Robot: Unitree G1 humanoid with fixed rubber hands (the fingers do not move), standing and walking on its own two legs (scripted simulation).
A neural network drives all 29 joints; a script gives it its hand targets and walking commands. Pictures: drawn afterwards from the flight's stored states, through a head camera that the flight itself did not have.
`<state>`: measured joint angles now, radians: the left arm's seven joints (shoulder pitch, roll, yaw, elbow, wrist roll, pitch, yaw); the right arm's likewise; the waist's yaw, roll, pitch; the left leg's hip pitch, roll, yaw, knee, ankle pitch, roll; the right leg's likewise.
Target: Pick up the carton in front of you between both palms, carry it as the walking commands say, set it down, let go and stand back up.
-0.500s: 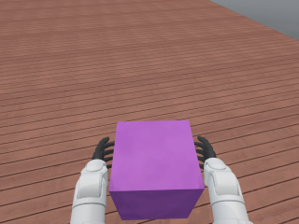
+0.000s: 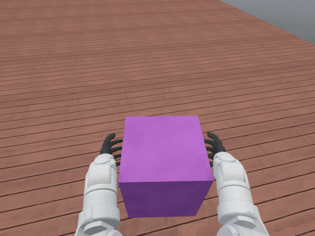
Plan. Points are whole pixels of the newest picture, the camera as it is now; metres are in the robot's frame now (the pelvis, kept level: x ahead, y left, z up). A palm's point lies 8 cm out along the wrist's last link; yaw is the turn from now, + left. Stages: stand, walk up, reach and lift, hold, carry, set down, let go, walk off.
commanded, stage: set down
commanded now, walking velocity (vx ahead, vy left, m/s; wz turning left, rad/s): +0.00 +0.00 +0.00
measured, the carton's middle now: (162, 168) +0.33 -0.01 -0.03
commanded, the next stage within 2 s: none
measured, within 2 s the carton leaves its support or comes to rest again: neither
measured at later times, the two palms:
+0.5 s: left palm (116, 183) +0.36 +0.15 -0.17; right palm (197, 175) +0.39 -0.15 -0.17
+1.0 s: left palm (118, 189) +0.41 +0.17 -0.30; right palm (186, 180) +0.45 -0.13 -0.30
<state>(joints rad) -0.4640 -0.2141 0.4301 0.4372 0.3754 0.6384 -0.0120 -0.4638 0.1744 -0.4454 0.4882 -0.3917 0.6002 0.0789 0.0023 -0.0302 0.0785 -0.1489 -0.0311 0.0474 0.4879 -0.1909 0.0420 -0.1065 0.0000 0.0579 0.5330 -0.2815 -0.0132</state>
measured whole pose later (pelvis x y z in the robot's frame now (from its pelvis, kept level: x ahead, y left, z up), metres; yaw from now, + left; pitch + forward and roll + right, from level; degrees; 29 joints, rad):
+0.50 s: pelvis -0.02 -0.03 -0.09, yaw +1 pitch +30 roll +0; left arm -0.61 -0.12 0.41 0.47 0.22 0.15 0.02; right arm -0.65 0.10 -0.36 0.55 -0.20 0.14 -0.02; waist 0.04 -0.04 0.01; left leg -1.23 0.00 0.00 1.02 -0.30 0.00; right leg -1.18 0.05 0.01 1.07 -0.40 -0.02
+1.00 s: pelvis -0.04 -0.03 -0.22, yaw +0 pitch +45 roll -1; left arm -0.93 -0.06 0.53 0.55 0.24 0.29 0.01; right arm -0.99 0.02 -0.42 0.67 -0.22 0.27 -0.04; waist 0.06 -0.04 -0.14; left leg -1.89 0.00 -0.02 1.52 -0.42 -0.01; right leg -1.83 0.06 -0.01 1.58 -0.54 -0.02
